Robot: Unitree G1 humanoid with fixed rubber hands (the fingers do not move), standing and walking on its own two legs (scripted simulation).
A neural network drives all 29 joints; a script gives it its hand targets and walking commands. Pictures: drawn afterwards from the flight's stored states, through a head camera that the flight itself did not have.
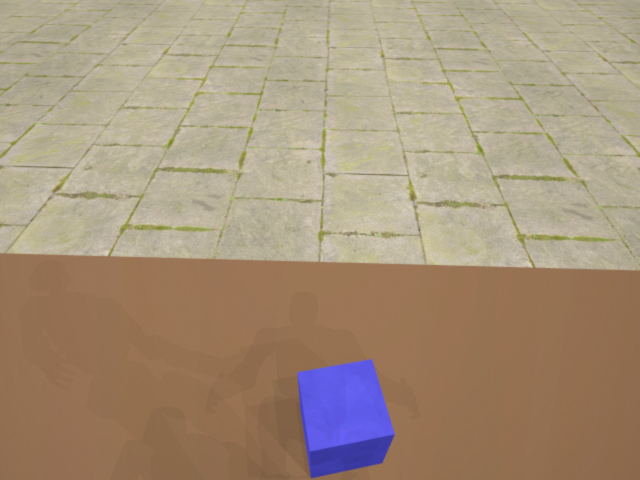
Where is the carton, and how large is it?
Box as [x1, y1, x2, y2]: [297, 359, 394, 477]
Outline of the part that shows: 371,359 297,372 300,409 311,477 382,462 394,433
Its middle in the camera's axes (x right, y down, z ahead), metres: +0.06 +0.50 +1.09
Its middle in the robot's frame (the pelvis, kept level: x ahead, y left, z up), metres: +0.45 -0.05 -0.66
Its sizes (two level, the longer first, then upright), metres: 0.210 0.200 0.250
